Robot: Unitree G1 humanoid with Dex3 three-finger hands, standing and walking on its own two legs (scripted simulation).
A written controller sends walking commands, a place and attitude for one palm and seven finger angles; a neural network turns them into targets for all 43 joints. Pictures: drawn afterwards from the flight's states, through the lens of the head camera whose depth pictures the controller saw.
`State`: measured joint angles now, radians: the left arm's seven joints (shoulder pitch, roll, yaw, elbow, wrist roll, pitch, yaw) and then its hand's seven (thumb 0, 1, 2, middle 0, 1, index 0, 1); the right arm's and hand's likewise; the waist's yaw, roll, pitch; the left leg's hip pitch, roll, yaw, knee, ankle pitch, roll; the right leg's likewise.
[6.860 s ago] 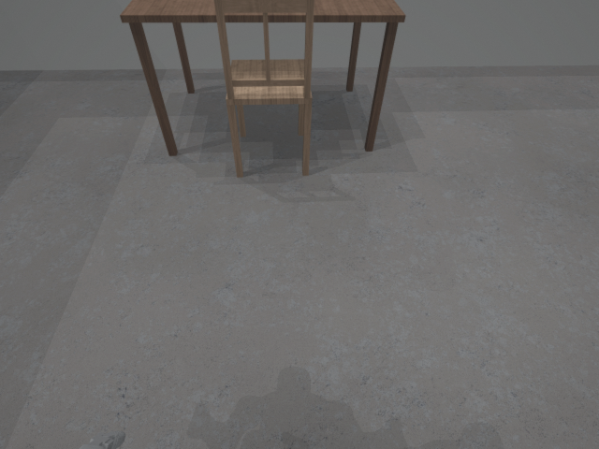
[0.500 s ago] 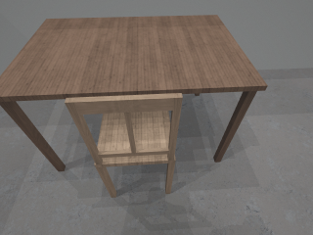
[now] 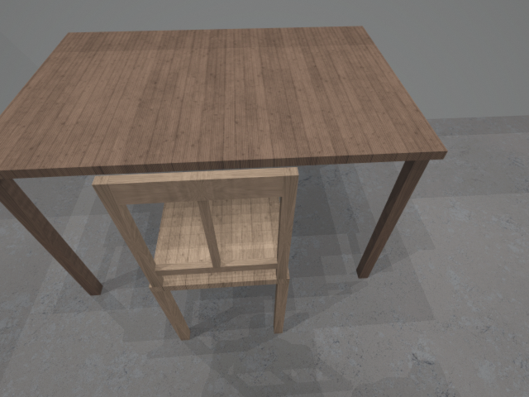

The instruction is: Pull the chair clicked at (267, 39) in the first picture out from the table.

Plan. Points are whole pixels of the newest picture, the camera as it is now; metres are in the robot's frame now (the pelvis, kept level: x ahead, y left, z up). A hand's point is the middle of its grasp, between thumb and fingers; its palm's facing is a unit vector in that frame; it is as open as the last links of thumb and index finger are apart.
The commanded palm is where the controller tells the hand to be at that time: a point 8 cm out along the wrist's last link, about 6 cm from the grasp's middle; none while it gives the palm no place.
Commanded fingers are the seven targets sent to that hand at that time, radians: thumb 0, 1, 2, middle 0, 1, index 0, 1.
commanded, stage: look again from close up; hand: left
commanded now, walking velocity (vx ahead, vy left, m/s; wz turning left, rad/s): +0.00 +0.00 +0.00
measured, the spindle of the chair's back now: (210, 234) +0.46 +0.15 -0.12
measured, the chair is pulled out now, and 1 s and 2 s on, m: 0.00 0.00 0.00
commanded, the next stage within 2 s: raise the hand toward the chair's back in 0.44 s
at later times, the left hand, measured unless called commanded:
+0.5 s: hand out of the picture -0.01 +0.15 -0.18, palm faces +0.04 -0.99 -0.15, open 7.3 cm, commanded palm none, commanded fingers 0.00 0.90 0.90 -0.20 -0.30 -0.20 -0.30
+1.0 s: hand (181, 372) +0.17 +0.14 -0.08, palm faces +0.15 -0.99 -0.04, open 9.5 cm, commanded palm +0.13 +0.21 -0.07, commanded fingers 0.00 0.34 0.66 -0.14 -0.21 -0.14 -0.21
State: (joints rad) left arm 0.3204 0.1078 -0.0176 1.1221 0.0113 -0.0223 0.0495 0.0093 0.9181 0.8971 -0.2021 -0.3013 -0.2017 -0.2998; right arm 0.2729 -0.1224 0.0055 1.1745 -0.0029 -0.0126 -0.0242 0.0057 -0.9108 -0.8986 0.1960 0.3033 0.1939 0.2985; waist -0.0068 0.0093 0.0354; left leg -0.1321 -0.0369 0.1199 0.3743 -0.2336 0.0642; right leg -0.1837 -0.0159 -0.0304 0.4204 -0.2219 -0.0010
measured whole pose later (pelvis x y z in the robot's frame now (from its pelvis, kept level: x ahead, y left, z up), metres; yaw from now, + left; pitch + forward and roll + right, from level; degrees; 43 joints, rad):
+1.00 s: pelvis -0.01 -0.04 -0.10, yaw +3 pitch +16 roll +1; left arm 0.48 0.15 0.12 0.08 -0.17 -0.54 -0.16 0.01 0.57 0.75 -0.17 -0.25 -0.17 -0.25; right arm 0.11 -0.28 -0.10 0.54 -0.01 -0.23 0.07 0.01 -0.91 -0.90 0.19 0.30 0.19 0.30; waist 0.00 -0.07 -0.17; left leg -0.86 0.02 0.07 1.15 -0.56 0.01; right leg -0.88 -0.01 -0.08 1.17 -0.55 -0.07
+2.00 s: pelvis -0.03 +0.00 -0.10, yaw +2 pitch +16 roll -4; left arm 0.32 0.25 0.16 -0.03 -0.25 -0.32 -0.19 -0.01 -0.48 0.31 -0.06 -0.09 -0.06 -0.08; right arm 0.18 -0.22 0.05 0.54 -0.01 -0.26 -0.04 0.01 -0.90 -0.90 0.20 0.30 0.20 0.30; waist 0.02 0.03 -0.13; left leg -0.94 0.00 -0.01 1.20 -0.54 0.05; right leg -0.91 0.00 -0.11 1.12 -0.50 -0.02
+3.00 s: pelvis -0.03 -0.03 -0.10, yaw +2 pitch +17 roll -2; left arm 0.17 0.24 0.19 0.09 -0.26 -0.34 -0.21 -0.01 -0.50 0.30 -0.06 -0.08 -0.06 -0.08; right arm 0.19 -0.26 0.02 0.59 0.00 -0.27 -0.05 0.01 -0.90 -0.90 0.20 0.30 0.20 0.30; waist 0.00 0.03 -0.13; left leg -0.96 0.01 -0.02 1.21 -0.55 0.01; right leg -0.95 0.02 -0.12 1.16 -0.52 -0.06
